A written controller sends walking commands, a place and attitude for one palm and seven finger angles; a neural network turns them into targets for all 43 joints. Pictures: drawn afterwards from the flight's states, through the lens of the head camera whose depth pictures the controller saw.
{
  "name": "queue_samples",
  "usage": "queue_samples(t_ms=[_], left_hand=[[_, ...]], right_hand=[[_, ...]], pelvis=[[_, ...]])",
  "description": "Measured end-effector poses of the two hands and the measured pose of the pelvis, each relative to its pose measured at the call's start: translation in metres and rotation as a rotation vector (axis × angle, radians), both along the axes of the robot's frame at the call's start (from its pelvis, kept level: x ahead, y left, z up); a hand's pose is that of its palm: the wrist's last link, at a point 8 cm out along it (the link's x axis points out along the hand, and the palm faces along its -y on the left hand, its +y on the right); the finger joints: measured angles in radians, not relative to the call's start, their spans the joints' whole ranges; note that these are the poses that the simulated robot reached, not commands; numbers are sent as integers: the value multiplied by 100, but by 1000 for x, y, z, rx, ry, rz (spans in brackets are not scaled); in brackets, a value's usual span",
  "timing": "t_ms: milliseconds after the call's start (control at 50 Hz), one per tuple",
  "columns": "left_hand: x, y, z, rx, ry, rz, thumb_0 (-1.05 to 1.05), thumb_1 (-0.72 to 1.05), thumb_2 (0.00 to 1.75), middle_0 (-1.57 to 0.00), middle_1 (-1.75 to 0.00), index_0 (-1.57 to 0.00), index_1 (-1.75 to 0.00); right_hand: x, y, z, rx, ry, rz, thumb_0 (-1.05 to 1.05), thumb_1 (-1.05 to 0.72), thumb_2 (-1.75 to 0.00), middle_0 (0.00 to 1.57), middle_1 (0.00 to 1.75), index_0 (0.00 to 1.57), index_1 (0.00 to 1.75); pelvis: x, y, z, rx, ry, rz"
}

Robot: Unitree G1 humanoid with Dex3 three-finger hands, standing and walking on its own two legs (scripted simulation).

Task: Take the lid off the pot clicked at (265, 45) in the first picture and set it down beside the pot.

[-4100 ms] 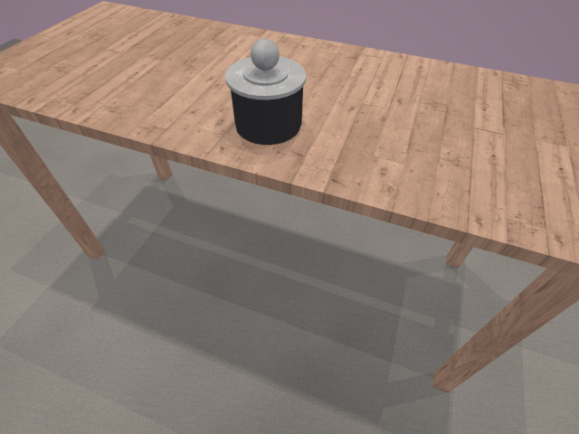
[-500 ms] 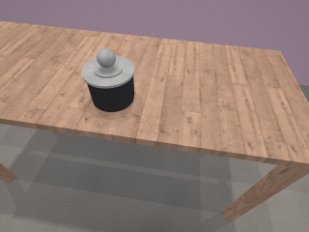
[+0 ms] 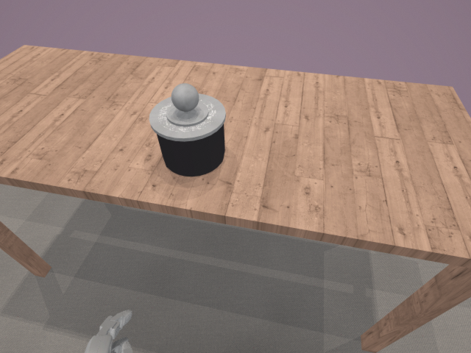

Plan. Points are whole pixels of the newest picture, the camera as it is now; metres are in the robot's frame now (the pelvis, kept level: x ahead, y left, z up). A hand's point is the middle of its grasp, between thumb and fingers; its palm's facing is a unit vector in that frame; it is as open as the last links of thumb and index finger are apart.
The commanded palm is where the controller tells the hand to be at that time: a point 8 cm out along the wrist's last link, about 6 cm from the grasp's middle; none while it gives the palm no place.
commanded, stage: lift the closed hand beside the body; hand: left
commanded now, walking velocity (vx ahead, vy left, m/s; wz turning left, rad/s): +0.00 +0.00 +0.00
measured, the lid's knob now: (185, 97) +0.53 +0.15 +0.17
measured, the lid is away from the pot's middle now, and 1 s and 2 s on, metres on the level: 0.00 0.00 0.00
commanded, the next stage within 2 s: raise the hand higher, near the body in 0.48 s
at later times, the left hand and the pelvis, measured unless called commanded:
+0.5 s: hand out of the picture +0.10 +0.22 +0.02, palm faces +0.27 -0.91 -0.32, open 3.1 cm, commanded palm +0.05 +0.26 +0.07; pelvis -0.03 +0.00 +0.00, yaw +1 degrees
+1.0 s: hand (52, 329) +0.13 +0.24 +0.10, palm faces +0.29 -0.87 -0.40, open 3.1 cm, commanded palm +0.08 +0.28 +0.13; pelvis -0.03 +0.01 +0.00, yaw +0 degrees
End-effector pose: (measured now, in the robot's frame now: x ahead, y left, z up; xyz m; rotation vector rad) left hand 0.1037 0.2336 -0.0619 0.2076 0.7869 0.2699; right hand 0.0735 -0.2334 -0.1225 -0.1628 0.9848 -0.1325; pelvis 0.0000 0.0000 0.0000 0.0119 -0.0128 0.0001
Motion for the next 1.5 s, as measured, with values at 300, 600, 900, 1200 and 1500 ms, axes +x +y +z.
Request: queue_samples(t_ms=[300, 600, 900, 1200, 1500], left_hand=[[-27, 12, 71, 55, -298, -29, 1, 90, 90, -79, -96, -80, -95], [-32, 38, 131, 197, -455, -47, 1, 90, 90, -125, -145, -125, -145], [-19, 46, 167, 271, -585, -95, 1, 90, 90, -129, -150, -130, -150], [-2, 44, 204, 318, -746, -119, 1, 90, 90, -130, -150, -130, -150], [16, 36, 241, 475, -841, -180, 1, 89, 90, -130, -150, -130, -150]], right_hand=[[118, 7, 91, -54, -523, 130, 1, -91, -90, 20, 30, 20, 30], [74, 31, 57, 0, -372, 121, 1, -90, -90, 20, 30, 20, 30], [78, 27, 60, -23, -400, 100, 1, -90, -90, 20, 30, 20, 30], [98, 38, 69, -1, -445, 142, 1, -91, -90, 20, 30, 20, 30], [90, 28, 56, 1, -378, 144, 1, -90, -90, 20, 30, 20, 30]], pelvis=[[-28, -7, 0, -20, -19, 12], [-29, 0, 2, -22, -61, 5], [-27, 9, 3, -22, -66, -7], [-23, 8, 3, -22, -71, -8], [-19, 1, 3, -20, -59, -10]])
